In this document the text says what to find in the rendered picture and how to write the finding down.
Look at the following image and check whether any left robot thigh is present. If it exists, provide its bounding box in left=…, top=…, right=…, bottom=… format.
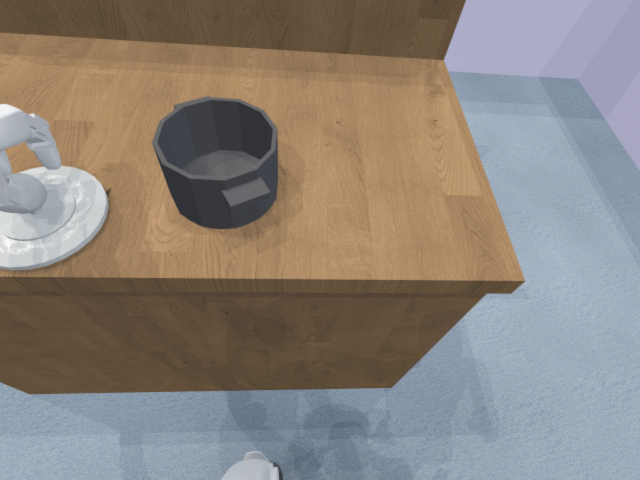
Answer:
left=221, top=459, right=279, bottom=480

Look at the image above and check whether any table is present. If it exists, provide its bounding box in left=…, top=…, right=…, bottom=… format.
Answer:
left=0, top=0, right=525, bottom=394

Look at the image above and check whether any lid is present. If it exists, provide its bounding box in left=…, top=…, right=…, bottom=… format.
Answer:
left=0, top=166, right=109, bottom=271

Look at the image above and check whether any pot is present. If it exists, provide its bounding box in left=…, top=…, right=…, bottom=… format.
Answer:
left=152, top=96, right=278, bottom=229

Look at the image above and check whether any robot left hand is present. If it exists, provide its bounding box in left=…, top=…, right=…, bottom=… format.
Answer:
left=0, top=104, right=61, bottom=213

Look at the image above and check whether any left robot shin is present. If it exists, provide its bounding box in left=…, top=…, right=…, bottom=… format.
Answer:
left=243, top=451, right=270, bottom=463

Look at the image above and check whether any knob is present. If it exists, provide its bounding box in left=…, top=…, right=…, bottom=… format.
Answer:
left=5, top=173, right=47, bottom=214

